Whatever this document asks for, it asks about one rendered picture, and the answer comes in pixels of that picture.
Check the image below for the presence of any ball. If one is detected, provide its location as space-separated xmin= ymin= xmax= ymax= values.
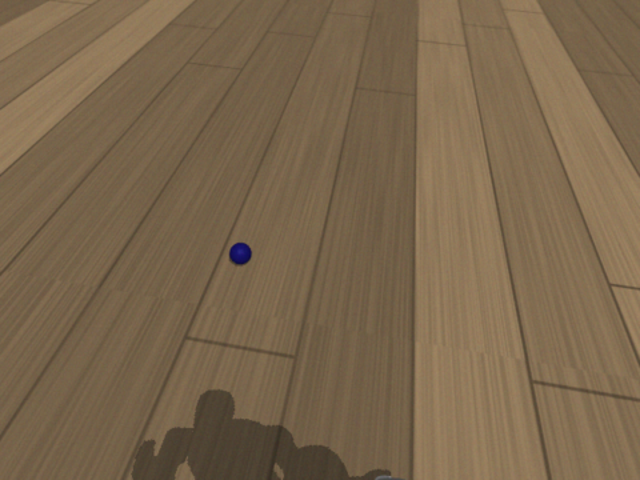
xmin=229 ymin=243 xmax=252 ymax=264

